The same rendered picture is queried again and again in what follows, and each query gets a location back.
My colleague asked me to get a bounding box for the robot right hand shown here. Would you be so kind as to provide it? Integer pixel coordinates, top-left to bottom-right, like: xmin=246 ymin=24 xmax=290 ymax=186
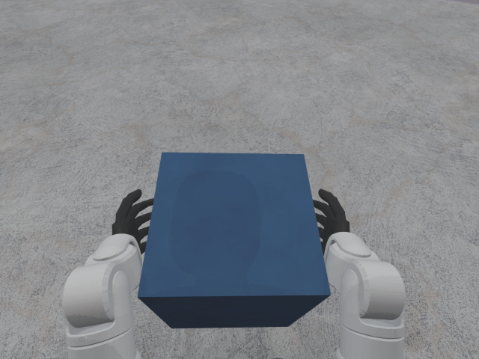
xmin=313 ymin=189 xmax=350 ymax=256

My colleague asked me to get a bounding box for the left robot forearm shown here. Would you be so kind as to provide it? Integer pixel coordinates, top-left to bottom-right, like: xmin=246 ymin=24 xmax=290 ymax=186
xmin=62 ymin=233 xmax=142 ymax=359

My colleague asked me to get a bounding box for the right robot forearm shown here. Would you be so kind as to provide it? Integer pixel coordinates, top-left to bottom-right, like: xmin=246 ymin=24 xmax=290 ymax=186
xmin=324 ymin=232 xmax=406 ymax=359

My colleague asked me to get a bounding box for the carton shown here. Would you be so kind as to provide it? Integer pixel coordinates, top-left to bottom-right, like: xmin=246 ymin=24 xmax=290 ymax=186
xmin=138 ymin=153 xmax=331 ymax=328

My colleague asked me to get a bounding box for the robot left hand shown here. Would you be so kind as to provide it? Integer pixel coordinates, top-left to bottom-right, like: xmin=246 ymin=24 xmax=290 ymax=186
xmin=112 ymin=189 xmax=154 ymax=254

